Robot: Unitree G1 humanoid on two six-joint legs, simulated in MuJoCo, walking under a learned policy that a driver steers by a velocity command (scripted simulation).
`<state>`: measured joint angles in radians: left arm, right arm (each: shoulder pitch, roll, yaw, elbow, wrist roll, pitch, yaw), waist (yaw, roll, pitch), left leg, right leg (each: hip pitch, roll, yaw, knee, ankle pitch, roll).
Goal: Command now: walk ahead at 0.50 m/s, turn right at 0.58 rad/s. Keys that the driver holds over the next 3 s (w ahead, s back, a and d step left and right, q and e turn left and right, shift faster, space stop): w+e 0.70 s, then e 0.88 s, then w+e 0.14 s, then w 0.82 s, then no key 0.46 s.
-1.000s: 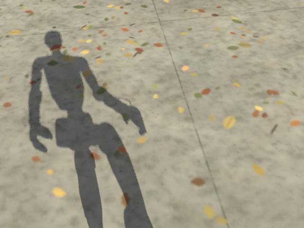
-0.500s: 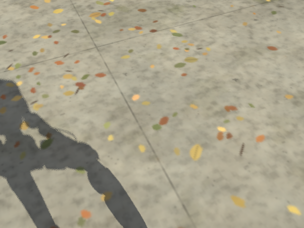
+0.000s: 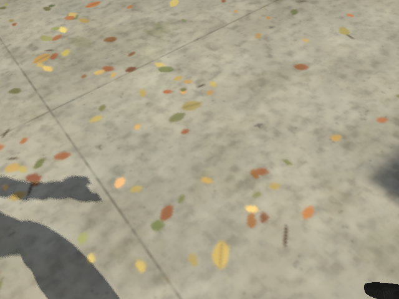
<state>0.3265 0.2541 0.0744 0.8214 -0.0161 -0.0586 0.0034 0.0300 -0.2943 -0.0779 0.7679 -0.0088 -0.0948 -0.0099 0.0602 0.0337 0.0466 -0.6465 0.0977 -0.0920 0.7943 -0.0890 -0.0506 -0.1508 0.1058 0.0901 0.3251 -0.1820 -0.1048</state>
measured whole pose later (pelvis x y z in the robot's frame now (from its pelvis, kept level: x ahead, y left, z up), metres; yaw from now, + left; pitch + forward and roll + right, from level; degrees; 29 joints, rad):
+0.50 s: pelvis +0.29 +0.04 +0.00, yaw -18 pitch +1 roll +2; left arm 0.18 0.32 0.08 0.69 -0.03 -0.02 0.00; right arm 0.29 -0.27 -0.07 0.87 0.00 -0.10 0.01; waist -0.06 -0.05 0.04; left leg -0.10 -0.03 0.13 0.28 -0.20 0.03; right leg -0.67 -0.10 0.06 0.99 -0.20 0.00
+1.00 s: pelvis +0.49 -0.11 -0.01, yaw -36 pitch +3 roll +1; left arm 0.23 0.31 0.08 0.66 -0.01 -0.01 0.01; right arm 0.06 -0.33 -0.05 0.72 -0.02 -0.05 -0.02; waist 0.03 0.03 0.08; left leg -0.66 0.07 -0.08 0.96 -0.29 -0.09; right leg -0.30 0.10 0.08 0.42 -0.16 -0.09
